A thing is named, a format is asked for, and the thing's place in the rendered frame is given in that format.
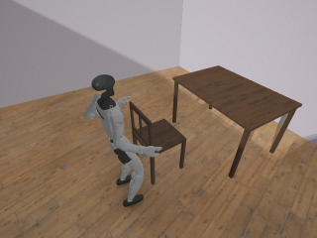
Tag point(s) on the chair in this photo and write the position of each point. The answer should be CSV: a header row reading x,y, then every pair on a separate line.
x,y
158,134

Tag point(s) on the table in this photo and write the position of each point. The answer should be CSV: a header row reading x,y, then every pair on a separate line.
x,y
244,101

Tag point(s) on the humanoid robot torso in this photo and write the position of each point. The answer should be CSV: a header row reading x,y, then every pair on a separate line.
x,y
105,120

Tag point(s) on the left robot hand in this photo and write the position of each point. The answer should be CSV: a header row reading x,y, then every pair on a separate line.
x,y
122,101

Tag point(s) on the robot right forearm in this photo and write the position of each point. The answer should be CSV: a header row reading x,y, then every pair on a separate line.
x,y
132,148

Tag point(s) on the left robot upper arm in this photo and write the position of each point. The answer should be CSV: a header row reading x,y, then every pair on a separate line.
x,y
89,112

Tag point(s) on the robot right foot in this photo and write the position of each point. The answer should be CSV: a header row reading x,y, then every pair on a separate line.
x,y
136,199

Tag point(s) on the right robot upper arm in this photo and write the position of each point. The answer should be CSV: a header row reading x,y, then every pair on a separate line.
x,y
116,119

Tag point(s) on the right robot hand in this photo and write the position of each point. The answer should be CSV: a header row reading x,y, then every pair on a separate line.
x,y
150,151

